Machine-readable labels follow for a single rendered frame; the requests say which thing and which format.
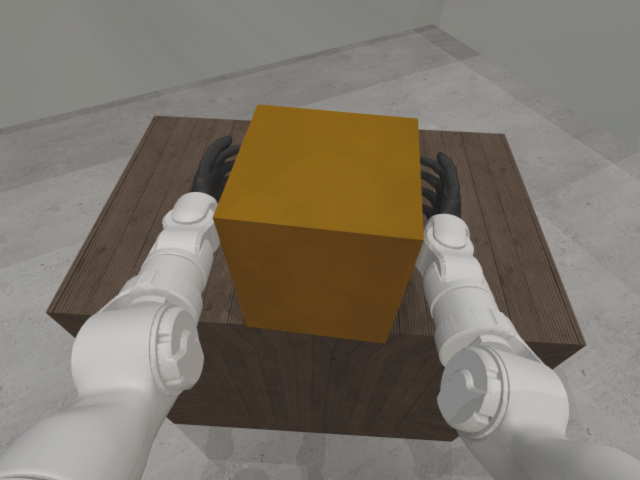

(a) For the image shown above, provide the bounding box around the left robot hand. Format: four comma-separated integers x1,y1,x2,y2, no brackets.
190,135,241,203

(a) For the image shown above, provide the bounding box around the right robot upper arm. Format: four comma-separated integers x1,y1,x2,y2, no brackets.
437,345,640,480

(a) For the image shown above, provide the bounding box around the pedestal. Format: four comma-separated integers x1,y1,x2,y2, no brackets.
46,116,586,442

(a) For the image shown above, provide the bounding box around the carton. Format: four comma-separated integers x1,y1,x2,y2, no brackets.
213,104,424,344

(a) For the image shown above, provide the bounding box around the robot right forearm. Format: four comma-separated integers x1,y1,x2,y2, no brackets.
415,214,545,367

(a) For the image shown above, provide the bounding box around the robot left forearm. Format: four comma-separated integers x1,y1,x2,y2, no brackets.
71,192,220,391

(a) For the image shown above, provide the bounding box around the right robot hand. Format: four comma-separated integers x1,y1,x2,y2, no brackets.
420,152,461,220

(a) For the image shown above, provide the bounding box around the left robot upper arm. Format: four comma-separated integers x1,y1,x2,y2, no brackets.
0,303,204,480

